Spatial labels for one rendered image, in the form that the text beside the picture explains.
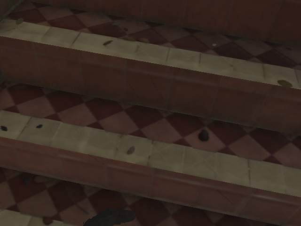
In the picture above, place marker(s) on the left robot hand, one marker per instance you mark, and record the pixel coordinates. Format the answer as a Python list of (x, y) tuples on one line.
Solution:
[(110, 217)]

